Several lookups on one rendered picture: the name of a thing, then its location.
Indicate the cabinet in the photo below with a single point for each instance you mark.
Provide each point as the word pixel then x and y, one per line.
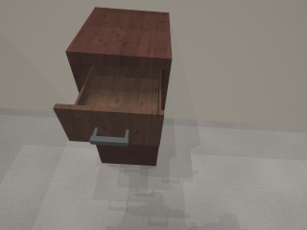
pixel 129 39

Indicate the drawer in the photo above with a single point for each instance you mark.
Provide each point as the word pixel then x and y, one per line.
pixel 115 99

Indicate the handle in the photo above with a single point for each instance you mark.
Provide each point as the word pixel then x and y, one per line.
pixel 109 141

